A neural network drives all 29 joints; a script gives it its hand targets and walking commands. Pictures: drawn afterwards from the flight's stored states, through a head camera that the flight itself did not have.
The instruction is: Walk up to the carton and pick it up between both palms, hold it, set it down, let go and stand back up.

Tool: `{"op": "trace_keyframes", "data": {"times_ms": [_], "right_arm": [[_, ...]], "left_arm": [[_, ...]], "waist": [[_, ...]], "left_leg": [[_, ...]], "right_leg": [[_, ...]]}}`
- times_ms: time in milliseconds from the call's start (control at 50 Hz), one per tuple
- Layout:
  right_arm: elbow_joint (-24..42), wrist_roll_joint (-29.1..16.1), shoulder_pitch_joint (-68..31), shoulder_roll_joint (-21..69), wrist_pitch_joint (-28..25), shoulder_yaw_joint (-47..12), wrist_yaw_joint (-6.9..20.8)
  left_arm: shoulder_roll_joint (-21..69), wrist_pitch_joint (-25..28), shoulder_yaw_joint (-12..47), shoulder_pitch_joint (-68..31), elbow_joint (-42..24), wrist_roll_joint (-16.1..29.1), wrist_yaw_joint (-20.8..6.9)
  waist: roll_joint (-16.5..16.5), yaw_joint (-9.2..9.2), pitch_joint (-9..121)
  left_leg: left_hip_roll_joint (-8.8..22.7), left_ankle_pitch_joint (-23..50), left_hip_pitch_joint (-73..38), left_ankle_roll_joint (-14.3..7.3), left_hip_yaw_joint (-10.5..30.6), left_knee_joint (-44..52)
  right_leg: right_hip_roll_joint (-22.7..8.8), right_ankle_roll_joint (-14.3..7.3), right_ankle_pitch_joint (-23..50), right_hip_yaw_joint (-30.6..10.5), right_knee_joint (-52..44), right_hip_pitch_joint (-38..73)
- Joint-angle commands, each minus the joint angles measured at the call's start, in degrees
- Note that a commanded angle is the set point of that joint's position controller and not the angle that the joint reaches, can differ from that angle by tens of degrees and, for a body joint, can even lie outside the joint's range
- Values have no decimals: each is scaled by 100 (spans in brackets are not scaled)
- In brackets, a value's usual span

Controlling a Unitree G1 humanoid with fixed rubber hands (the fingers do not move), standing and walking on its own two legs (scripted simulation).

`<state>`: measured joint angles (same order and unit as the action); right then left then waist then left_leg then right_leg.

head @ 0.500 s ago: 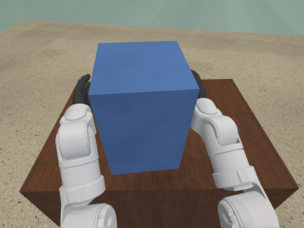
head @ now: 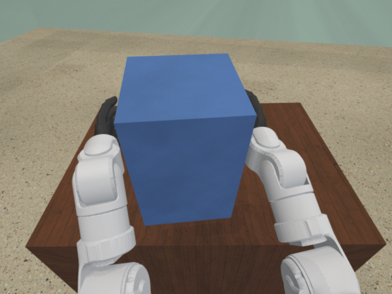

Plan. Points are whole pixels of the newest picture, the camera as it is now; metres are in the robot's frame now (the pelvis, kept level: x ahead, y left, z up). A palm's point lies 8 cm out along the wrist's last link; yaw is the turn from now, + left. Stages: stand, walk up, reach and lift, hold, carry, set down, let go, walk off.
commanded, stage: hold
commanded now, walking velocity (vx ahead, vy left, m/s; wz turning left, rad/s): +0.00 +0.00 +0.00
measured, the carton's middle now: (183, 144) +0.36 +0.01 +0.18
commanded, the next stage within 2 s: set down in 0.54 s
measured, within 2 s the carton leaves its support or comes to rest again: neither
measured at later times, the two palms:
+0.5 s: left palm (106, 140) +0.35 +0.14 +0.21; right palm (253, 130) +0.36 -0.12 +0.20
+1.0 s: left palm (117, 154) +0.37 +0.14 +0.16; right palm (247, 142) +0.39 -0.13 +0.15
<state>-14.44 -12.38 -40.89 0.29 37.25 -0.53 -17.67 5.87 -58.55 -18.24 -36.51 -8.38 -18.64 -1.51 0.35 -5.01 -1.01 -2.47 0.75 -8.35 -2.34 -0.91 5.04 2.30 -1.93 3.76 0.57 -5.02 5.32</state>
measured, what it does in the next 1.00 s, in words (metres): stands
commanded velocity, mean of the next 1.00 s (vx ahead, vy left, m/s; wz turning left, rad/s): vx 0.00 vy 0.00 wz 0.00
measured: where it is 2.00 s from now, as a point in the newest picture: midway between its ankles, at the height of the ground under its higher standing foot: outside the picture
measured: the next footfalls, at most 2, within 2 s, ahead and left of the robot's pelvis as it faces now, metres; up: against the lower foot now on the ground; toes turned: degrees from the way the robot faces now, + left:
none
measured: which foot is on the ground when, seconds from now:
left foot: down 0.00-1.00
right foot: down 0.00-1.00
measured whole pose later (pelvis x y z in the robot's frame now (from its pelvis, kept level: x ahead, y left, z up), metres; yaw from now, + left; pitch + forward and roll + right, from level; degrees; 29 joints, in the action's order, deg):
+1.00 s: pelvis +0.01 +0.01 +0.00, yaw +2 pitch -1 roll +0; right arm -19.7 1.1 -37.3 4.7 21.9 6.1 -8.7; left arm 10.3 -44.0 -19.5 -32.2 -2.1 -20.7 -2.0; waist 1.8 -5.5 -3.3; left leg -3.1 1.0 -5.6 -3.0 0.6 5.2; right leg 1.6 -1.6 3.3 2.0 -5.1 3.0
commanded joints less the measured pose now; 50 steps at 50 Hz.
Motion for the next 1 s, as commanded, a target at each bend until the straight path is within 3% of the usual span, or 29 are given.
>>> {"op": "trace_keyframes", "data": {"times_ms": [0, 560, 640, 740, 780, 840, 920, 980], "right_arm": [[1540, -517, -3955, 2449, -409, -1734, 397], [1574, -500, -3916, 2359, -428, -1663, 426], [1416, -203, -3825, 2114, -668, -1229, 534], [939, 573, -3504, 1698, -1187, -474, 857], [817, 823, -3326, 1715, -1378, -423, 1011], [695, 1054, -3159, 1909, -1633, -568, 1223], [807, 1089, -3289, 2327, -1956, -974, 1393], [935, 1025, -3355, 2591, -2130, -1269, 1436]], "left_arm": [[2193, 263, 2557, -3923, -766, 1105, -798], [2172, 208, 2562, -3863, -864, 1082, -804], [2002, 354, 2257, -3715, -650, 867, -849], [1702, 881, 1603, -3441, -155, 472, -1002], [1682, 1169, 1549, -3398, -187, 424, -1028], [1770, 1572, 1710, -3426, -362, 440, -960], [2115, 1966, 2181, -3551, -566, 621, -731], [2333, 2164, 2516, -3592, -571, 745, -574]], "waist": [[132, 4, 2744], [170, -14, 2666], [165, 29, 2254], [141, 55, 1797], [117, 26, 2030], [92, -32, 2670], [64, -86, 3579], [49, -86, 3891]], "left_leg": [[371, 1721, -295, 242, 276, -332], [386, 1922, -416, 291, 266, -371], [402, 1563, -288, 243, 213, -234], [401, 614, 506, 94, 35, 219], [399, 704, 623, 45, -9, 430], [364, 1427, 353, 56, 1, 547], [269, 2590, -171, 162, 80, 222], [224, 2942, -268, 171, 127, 9]], "right_leg": [[-374, 277, 1288, -398, 559, 1374], [-338, 252, 1180, -379, 504, 1304], [-358, 222, 673, -333, 384, 1249], [-441, 242, -105, -184, 285, 1540], [-445, 234, 58, -143, 265, 1779], [-384, 165, 754, -116, 236, 1975], [-282, 93, 1778, -57, 380, 1927], [-270, 73, 2304, -53, 548, 1949]]}}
